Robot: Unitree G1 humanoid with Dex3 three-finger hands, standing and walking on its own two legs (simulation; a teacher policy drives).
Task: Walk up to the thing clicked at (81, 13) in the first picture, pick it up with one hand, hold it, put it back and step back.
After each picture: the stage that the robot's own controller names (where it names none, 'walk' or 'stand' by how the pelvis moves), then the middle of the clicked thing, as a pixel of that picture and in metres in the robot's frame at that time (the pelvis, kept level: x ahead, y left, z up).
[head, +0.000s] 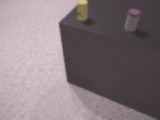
stand; (82, 10) +0.95 +0.04 -0.02
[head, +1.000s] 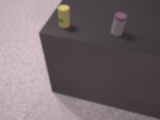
walk; (64, 16) +0.84 +0.12 -0.02
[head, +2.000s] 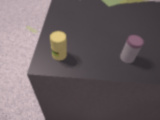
stand; (58, 46) +0.53 +0.14 -0.01
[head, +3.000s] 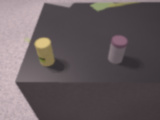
stand; (45, 52) +0.52 +0.21 +0.01
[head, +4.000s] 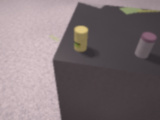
walk; (80, 39) +0.64 +0.10 +0.02
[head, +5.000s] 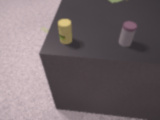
walk; (65, 31) +0.68 +0.17 -0.02
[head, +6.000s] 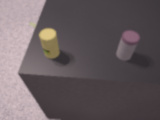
stand; (50, 44) +0.52 +0.17 +0.00
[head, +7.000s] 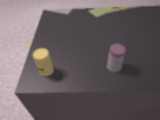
stand; (43, 62) +0.49 +0.21 -0.02
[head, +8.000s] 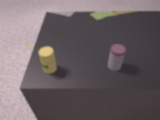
stand; (48, 60) +0.52 +0.20 -0.03
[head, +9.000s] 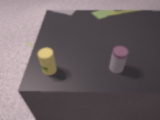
stand; (47, 61) +0.50 +0.20 -0.03
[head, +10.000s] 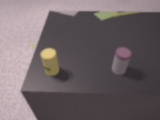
stand; (50, 62) +0.50 +0.18 -0.03
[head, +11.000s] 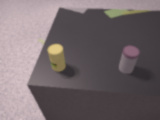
stand; (57, 58) +0.51 +0.17 -0.02
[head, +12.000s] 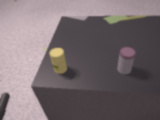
rise first; (58, 61) +0.53 +0.19 -0.02
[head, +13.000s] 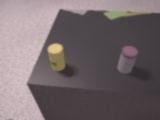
go down; (56, 57) +0.52 +0.18 -0.02
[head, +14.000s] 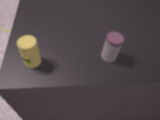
go down; (29, 52) +0.49 +0.19 +0.01
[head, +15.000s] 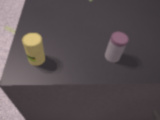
approach; (34, 49) +0.50 +0.18 +0.02
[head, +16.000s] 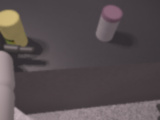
close; (13, 31) +0.51 +0.19 +0.06
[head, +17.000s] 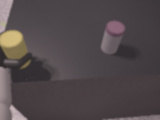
lift; (16, 50) +0.45 +0.20 +0.08
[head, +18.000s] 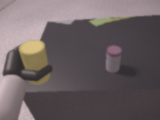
lift; (35, 62) +0.33 +0.15 +0.20
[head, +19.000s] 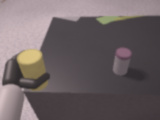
hold; (34, 70) +0.32 +0.18 +0.15
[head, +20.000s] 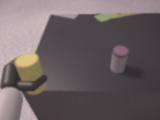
hold; (31, 74) +0.33 +0.19 +0.13
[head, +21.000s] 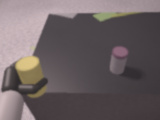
hold; (32, 77) +0.32 +0.19 +0.12
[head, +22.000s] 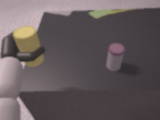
crouch; (29, 47) +0.41 +0.19 +0.17
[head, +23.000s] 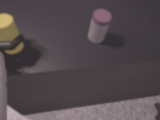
lower; (8, 34) +0.51 +0.20 +0.05
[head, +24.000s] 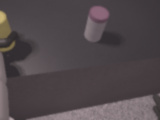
lower; out of the picture +0.53 +0.20 +0.06
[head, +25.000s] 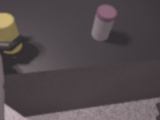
lower; (7, 34) +0.50 +0.21 +0.06
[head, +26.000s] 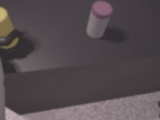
lower; (1, 29) +0.52 +0.20 +0.06
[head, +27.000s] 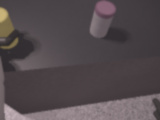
lower; (2, 29) +0.52 +0.20 +0.06
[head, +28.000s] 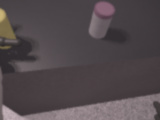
open; (0, 29) +0.52 +0.21 +0.06
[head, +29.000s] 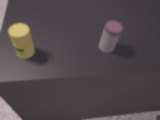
sink last; (22, 41) +0.51 +0.19 +0.04
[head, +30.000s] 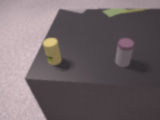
sink last; (52, 51) +0.55 +0.21 +0.02
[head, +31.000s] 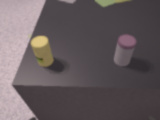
stand; (42, 51) +0.50 +0.20 +0.04
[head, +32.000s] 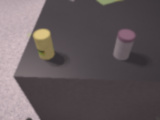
stand; (44, 44) +0.53 +0.20 +0.05
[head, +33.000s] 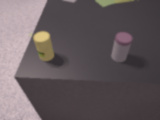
stand; (44, 46) +0.53 +0.21 +0.03
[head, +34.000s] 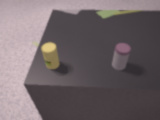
stand; (50, 56) +0.54 +0.19 -0.02
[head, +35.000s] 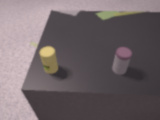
stand; (49, 60) +0.51 +0.19 -0.03
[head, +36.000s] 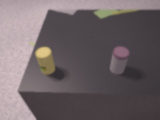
stand; (45, 61) +0.50 +0.21 -0.03
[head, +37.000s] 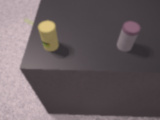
walk; (49, 36) +0.55 +0.17 +0.00
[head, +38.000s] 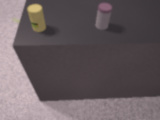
walk; (37, 18) +0.70 +0.25 +0.00
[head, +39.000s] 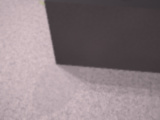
walk; out of the picture +1.07 +0.19 +0.00
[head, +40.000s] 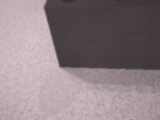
stand; out of the picture +1.13 +0.22 -0.01
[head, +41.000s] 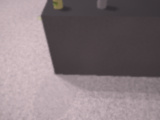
stand; out of the picture +1.11 +0.27 -0.02
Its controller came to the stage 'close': yes
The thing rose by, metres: 0.24
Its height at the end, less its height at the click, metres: +0.00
